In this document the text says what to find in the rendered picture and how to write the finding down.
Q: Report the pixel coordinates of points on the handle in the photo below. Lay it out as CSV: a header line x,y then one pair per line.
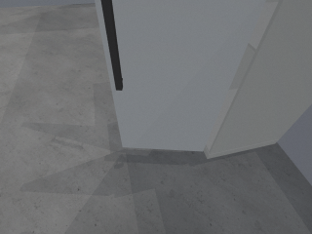
x,y
109,21

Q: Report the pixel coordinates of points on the fridge door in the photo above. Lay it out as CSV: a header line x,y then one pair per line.
x,y
178,59

